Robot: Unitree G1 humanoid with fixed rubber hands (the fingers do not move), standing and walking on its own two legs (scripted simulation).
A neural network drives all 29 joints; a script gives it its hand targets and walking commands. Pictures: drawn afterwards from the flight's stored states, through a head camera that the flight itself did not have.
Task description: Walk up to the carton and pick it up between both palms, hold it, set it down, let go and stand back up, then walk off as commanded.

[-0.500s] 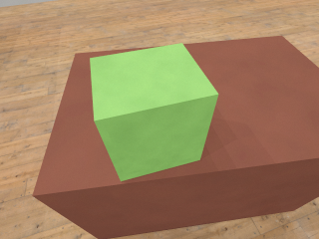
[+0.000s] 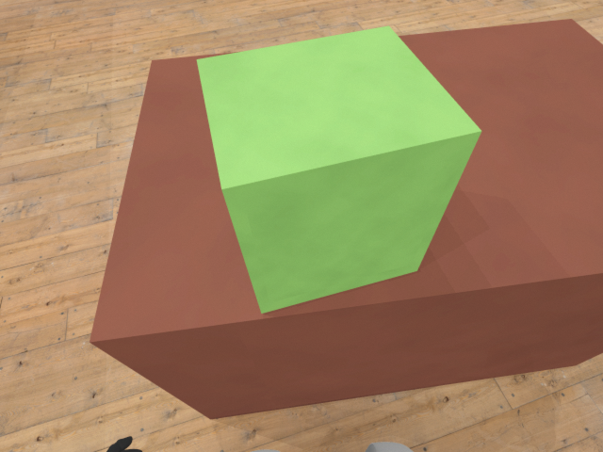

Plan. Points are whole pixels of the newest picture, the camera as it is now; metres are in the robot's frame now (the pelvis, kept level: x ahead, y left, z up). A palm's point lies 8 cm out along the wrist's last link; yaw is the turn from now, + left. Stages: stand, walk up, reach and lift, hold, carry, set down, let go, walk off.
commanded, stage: walk up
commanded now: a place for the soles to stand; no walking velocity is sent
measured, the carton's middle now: (321, 179) +0.44 -0.01 +0.10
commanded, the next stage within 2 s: reach and lift in 1.36 s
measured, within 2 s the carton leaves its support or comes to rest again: neither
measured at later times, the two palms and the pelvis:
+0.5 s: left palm out of the picture +0.09 +0.29 -0.10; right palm out of the picture +0.08 -0.29 -0.10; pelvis -0.01 +0.00 +0.02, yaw +2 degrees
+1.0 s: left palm out of the picture +0.04 +0.27 -0.10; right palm out of the picture +0.06 -0.30 -0.10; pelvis -0.02 -0.02 +0.03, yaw +3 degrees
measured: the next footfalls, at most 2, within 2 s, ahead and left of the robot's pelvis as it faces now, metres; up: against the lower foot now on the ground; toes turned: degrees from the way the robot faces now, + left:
none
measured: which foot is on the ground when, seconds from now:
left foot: down 0.00-1.00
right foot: down 0.00-1.00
